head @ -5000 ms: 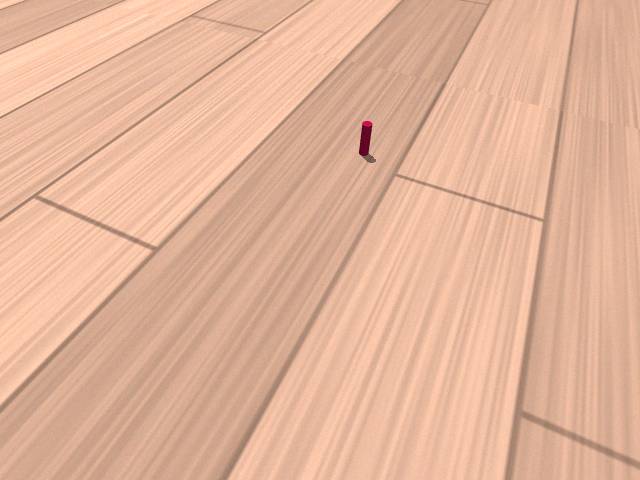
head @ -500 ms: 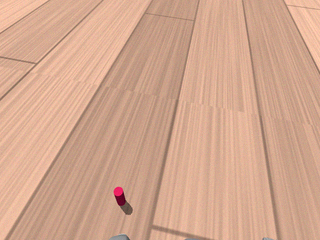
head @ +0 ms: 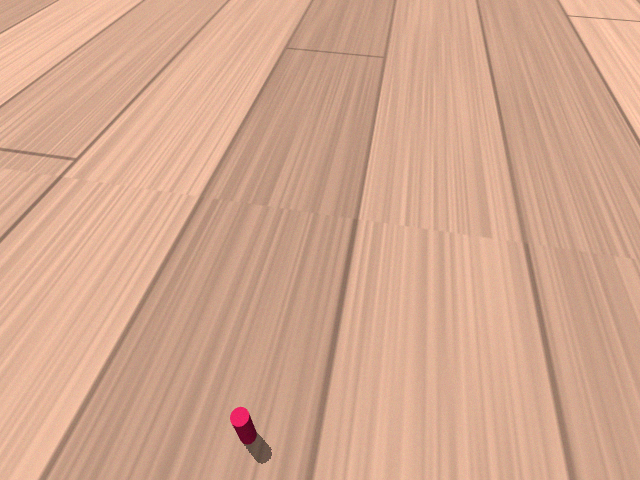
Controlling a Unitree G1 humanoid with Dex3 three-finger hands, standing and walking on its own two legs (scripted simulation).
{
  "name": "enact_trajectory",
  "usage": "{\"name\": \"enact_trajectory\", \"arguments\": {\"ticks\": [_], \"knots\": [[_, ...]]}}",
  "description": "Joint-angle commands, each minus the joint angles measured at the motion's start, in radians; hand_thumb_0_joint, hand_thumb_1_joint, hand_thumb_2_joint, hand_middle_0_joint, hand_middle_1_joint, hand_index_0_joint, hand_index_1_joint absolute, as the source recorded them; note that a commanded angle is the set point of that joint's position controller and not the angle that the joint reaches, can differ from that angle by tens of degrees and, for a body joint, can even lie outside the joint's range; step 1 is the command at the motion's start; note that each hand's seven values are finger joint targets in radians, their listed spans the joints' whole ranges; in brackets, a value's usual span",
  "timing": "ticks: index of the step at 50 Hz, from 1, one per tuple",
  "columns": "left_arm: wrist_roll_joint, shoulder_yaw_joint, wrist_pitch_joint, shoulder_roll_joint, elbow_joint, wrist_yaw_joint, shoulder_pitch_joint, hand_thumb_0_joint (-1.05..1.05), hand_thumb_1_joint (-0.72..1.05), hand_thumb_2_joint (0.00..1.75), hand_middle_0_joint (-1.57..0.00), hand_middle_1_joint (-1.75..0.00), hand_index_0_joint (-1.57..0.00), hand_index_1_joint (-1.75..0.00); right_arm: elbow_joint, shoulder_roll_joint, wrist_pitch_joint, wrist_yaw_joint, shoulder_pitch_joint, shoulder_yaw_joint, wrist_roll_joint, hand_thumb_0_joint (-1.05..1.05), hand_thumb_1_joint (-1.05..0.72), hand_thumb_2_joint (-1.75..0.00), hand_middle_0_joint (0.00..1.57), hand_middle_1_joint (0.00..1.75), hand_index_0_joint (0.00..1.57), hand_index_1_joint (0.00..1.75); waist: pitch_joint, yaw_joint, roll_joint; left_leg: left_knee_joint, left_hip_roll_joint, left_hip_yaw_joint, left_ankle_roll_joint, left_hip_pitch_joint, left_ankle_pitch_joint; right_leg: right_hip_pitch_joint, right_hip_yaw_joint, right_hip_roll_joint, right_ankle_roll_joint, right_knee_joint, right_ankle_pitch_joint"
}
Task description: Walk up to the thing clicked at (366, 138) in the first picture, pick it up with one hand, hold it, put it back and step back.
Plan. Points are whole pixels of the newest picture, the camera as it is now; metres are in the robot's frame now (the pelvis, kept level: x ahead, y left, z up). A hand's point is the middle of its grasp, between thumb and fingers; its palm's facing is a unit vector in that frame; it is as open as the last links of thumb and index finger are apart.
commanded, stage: walk up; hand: left
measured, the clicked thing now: (244, 426) +0.38 +0.20 -0.68
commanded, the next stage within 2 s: stand in 0.94 s
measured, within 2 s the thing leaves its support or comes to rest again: neither
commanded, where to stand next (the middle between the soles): +0.04 +0.01 m, yaw +0 degrees
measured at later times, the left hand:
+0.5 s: hand out of the picture +0.10 +0.26 -0.15, palm faces +0.00 -0.94 -0.34, open 7.4 cm
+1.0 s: hand out of the picture +0.10 +0.26 -0.14, palm faces +0.01 -0.94 -0.34, open 7.4 cm
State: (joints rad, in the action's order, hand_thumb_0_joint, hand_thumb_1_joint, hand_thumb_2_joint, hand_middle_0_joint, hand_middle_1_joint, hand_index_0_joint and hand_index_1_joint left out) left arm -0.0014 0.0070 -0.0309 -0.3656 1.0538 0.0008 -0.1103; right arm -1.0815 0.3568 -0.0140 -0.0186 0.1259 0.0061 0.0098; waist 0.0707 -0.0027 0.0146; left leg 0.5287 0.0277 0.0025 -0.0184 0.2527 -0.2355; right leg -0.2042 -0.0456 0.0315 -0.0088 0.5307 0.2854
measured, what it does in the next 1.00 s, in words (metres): stands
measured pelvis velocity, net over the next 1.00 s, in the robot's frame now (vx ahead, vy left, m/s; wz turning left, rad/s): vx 0.02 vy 0.01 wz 0.02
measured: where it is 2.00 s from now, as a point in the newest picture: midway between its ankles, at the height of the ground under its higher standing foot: outside the picture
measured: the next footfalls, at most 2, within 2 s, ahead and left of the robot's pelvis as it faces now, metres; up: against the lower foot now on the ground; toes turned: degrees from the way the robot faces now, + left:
none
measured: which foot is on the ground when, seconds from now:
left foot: down 0.00-1.00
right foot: down 0.00-1.00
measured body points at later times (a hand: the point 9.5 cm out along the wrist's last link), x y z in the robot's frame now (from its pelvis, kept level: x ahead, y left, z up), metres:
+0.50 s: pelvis +0.01 +0.00 +0.01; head +0.02 +0.01 +0.46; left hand +0.10 +0.31 -0.12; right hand +0.10 -0.30 -0.12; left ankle +0.03 +0.13 -0.73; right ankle +0.00 -0.12 -0.73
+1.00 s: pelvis +0.02 +0.01 +0.01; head +0.03 +0.01 +0.46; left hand +0.10 +0.31 -0.12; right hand +0.11 -0.29 -0.12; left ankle +0.03 +0.13 -0.73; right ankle +0.00 -0.13 -0.73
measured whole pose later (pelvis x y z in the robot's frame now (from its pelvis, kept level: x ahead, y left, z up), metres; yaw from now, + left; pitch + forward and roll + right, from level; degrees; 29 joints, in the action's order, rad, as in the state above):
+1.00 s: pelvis +0.02 +0.01 +0.01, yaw +1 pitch -2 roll +0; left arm 0.01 0.02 -0.01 -0.35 1.15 0.00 -0.09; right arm -1.15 0.34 0.00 -0.01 0.08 -0.01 0.00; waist 0.04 0.00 0.00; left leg 0.34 0.01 0.01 -0.01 0.14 -0.16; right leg -0.08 -0.06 0.04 -0.03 0.32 0.20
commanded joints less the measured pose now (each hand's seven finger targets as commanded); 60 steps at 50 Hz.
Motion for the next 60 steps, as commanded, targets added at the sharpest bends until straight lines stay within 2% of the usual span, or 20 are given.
{"name": "enact_trajectory", "arguments": {"ticks": [1,5,10,18,21,28,31,37,46,47,51,54,56,58,60], "knots": [[-0.004,0.041,-0.014,-0.221,-0.028,-0.012,0.046,0.00,0.90,0.90,-0.20,-0.30,-0.20,-0.30,0.033,0.228,-0.024,0.017,-0.053,-0.041,-0.005,0.00,-0.90,-0.90,0.20,0.30,0.20,0.30,-0.123,0.009,-0.015,-0.122,0.096,0.094,0.061,-0.071,0.220,0.056,0.096,0.095,0.046,-0.147,-0.179],[-0.002,0.038,-0.009,-0.212,0.002,-0.009,0.071,0.00,0.90,0.90,-0.20,-0.30,-0.20,-0.30,0.010,0.223,-0.025,0.017,-0.082,-0.040,-0.008,0.00,-0.90,-0.90,0.20,0.30,0.20,0.30,-0.115,0.015,0.005,-0.172,0.107,0.101,0.055,-0.078,0.230,0.085,0.081,0.090,0.038,-0.177,-0.172],[0.002,0.038,-0.009,-0.210,0.019,-0.006,0.100,0.00,0.90,0.90,-0.20,-0.30,-0.20,-0.30,-0.004,0.218,-0.023,0.018,-0.096,-0.042,-0.013,0.00,-0.90,-0.90,0.20,0.30,0.20,0.30,-0.106,0.004,0.002,-0.199,0.094,0.086,0.043,-0.092,0.195,0.094,0.084,0.096,0.033,-0.225,-0.166],[0.007,0.041,-0.010,-0.206,0.033,-0.004,0.116,0.00,0.90,0.90,-0.20,-0.30,-0.20,-0.30,-0.011,0.213,-0.021,0.019,-0.096,-0.042,-0.014,0.00,-0.90,-0.90,0.20,0.30,0.20,0.30,-0.121,-0.002,-0.005,-0.209,0.089,0.074,0.040,-0.111,0.214,0.117,0.079,0.102,0.024,-0.246,-0.197],[0.007,0.044,-0.009,-0.204,0.040,-0.005,0.100,0.00,0.90,0.90,-0.20,-0.30,-0.20,-0.30,-0.009,0.217,-0.020,0.019,-0.099,-0.044,-0.014,0.00,-0.90,-0.90,0.20,0.30,0.20,0.30,-0.133,0.001,-0.002,-0.199,0.095,0.075,0.044,-0.133,0.254,0.125,0.070,0.100,0.024,-0.244,-0.217],[0.008,0.041,-0.004,-0.198,0.043,-0.003,0.097,0.00,0.90,0.90,-0.20,-0.30,-0.20,-0.30,-0.012,0.216,-0.017,0.021,-0.097,-0.045,-0.016,0.00,-0.90,-0.90,0.20,0.30,0.20,0.30,-0.100,-0.002,0.011,-0.229,0.090,0.087,0.039,-0.110,0.172,0.108,0.074,0.097,0.023,-0.261,-0.144],[0.011,0.043,-0.004,-0.197,0.046,-0.004,0.083,0.00,0.90,0.90,-0.20,-0.30,-0.20,-0.30,-0.016,0.217,-0.018,0.022,-0.093,-0.047,-0.017,0.00,-0.90,-0.90,0.20,0.30,0.20,0.30,-0.124,0.001,-0.001,-0.230,0.093,0.089,0.044,-0.124,0.200,0.134,0.068,0.098,0.022,-0.255,-0.173],[0.010,0.046,-0.003,-0.195,0.048,-0.006,0.076,0.00,0.90,0.90,-0.20,-0.30,-0.20,-0.30,-0.010,0.205,-0.016,0.021,-0.089,-0.044,-0.015,0.00,-0.90,-0.90,0.20,0.30,0.20,0.30,-0.110,0.001,-0.010,-0.223,0.088,0.090,0.040,-0.122,0.234,0.128,0.063,0.096,0.016,-0.262,-0.182],[0.013,0.047,-0.001,-0.192,0.035,-0.006,0.070,0.00,0.90,0.90,-0.20,-0.30,-0.20,-0.30,-0.008,0.207,-0.015,0.024,-0.086,-0.048,-0.018,0.00,-0.90,-0.90,0.20,0.30,0.20,0.30,-0.098,0.001,-0.005,-0.232,0.083,0.093,0.041,-0.104,0.210,0.137,0.060,0.098,0.016,-0.266,-0.175],[0.009,0.041,-0.002,-0.191,0.041,-0.009,0.064,0.00,0.90,0.90,-0.20,-0.30,-0.20,-0.30,-0.003,0.201,-0.016,0.026,-0.106,-0.046,-0.019,0.00,-0.90,-0.90,0.20,0.30,0.20,0.30,-0.076,0.004,-0.011,-0.249,0.107,0.101,0.031,-0.114,0.264,0.114,0.068,0.113,0.016,-0.262,-0.209],[0.008,0.042,-0.001,-0.194,0.040,-0.009,0.066,0.00,0.90,0.90,-0.20,-0.30,-0.20,-0.30,-0.007,0.201,-0.016,0.027,-0.095,-0.045,-0.017,0.00,-0.90,-0.90,0.20,0.30,0.20,0.30,-0.112,0.000,-0.004,-0.255,0.103,0.096,0.027,-0.128,0.253,0.137,0.072,0.117,0.015,-0.264,-0.206],[0.007,0.039,-0.004,-0.192,0.040,-0.009,0.064,0.00,0.90,0.90,-0.20,-0.30,-0.20,-0.30,-0.006,0.200,-0.017,0.025,-0.108,-0.046,-0.016,0.00,-0.90,-0.90,0.20,0.30,0.20,0.30,-0.128,0.005,-0.010,-0.247,0.111,0.095,0.027,-0.151,0.305,0.144,0.070,0.119,0.016,-0.260,-0.247],[0.007,0.036,-0.003,-0.189,0.039,-0.007,0.063,0.00,0.90,0.90,-0.20,-0.30,-0.20,-0.30,-0.010,0.205,-0.017,0.025,-0.098,-0.045,-0.016,0.00,-0.90,-0.90,0.20,0.30,0.20,0.30,-0.131,0.000,0.003,-0.251,0.105,0.090,0.026,-0.142,0.274,0.153,0.074,0.121,0.014,-0.273,-0.238],[0.009,0.035,-0.004,-0.190,0.038,-0.009,0.061,0.00,0.90,0.90,-0.20,-0.30,-0.20,-0.30,-0.007,0.206,-0.017,0.025,-0.109,-0.045,-0.015,0.00,-0.90,-0.90,0.20,0.30,0.20,0.30,-0.139,0.002,-0.005,-0.241,0.110,0.089,0.027,-0.163,0.299,0.144,0.072,0.122,0.014,-0.268,-0.258],[0.008,0.036,-0.003,-0.197,0.040,-0.009,0.068,0.00,0.90,0.90,-0.20,-0.30,-0.20,-0.30,-0.011,0.193,-0.014,0.024,-0.105,-0.041,-0.016,0.00,-0.90,-0.90,0.20,0.30,0.20,0.30,-0.115,-0.004,-0.017,-0.255,0.103,0.092,0.020,-0.143,0.255,0.131,0.071,0.118,0.013,-0.276,-0.214]]}}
